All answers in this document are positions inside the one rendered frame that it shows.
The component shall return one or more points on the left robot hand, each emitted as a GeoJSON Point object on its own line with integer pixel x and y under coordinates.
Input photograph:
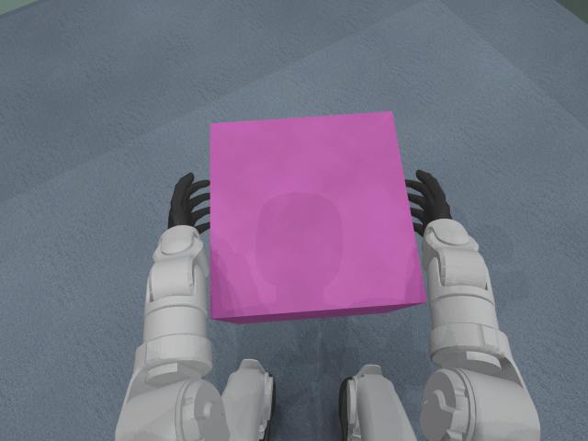
{"type": "Point", "coordinates": [182, 206]}

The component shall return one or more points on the right robot hand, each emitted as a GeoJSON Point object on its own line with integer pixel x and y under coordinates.
{"type": "Point", "coordinates": [433, 201]}

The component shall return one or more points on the robot thigh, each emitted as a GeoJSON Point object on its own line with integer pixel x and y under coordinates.
{"type": "Point", "coordinates": [247, 402]}
{"type": "Point", "coordinates": [373, 404]}

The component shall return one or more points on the robot left forearm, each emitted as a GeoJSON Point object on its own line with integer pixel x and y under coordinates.
{"type": "Point", "coordinates": [174, 345]}

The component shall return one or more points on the robot right forearm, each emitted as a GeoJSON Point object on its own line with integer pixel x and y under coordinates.
{"type": "Point", "coordinates": [465, 328]}

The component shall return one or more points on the left robot upper arm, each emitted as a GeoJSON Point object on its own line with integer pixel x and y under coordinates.
{"type": "Point", "coordinates": [189, 410]}

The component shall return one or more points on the right robot thigh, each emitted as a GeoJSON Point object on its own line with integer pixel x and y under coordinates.
{"type": "Point", "coordinates": [373, 404]}

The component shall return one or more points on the carton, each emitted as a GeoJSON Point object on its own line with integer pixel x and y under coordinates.
{"type": "Point", "coordinates": [310, 218]}

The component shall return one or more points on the right robot upper arm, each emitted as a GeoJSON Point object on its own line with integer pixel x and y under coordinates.
{"type": "Point", "coordinates": [463, 405]}

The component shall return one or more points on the left robot thigh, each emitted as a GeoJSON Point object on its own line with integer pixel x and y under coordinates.
{"type": "Point", "coordinates": [247, 402]}

